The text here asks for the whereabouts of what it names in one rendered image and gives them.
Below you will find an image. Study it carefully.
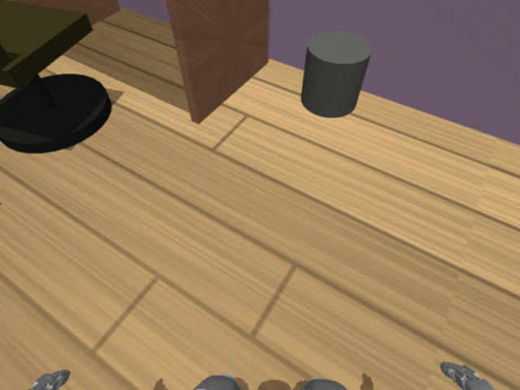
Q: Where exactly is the office chair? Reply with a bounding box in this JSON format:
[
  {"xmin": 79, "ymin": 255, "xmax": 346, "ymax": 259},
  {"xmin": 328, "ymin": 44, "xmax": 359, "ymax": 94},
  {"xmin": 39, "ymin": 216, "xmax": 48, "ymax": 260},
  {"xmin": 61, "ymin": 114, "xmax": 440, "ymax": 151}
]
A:
[{"xmin": 0, "ymin": 0, "xmax": 111, "ymax": 154}]

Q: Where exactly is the right robot hand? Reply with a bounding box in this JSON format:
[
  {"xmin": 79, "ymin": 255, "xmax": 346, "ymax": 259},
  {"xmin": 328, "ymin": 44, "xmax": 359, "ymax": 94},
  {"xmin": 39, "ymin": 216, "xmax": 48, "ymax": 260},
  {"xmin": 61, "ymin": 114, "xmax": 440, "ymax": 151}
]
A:
[{"xmin": 440, "ymin": 362, "xmax": 496, "ymax": 390}]

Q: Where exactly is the left robot hand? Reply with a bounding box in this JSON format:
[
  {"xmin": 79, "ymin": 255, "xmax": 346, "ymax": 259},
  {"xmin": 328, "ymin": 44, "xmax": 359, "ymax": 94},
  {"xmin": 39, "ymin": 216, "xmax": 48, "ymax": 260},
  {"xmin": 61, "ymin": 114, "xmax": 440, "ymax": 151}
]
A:
[{"xmin": 28, "ymin": 370, "xmax": 70, "ymax": 390}]

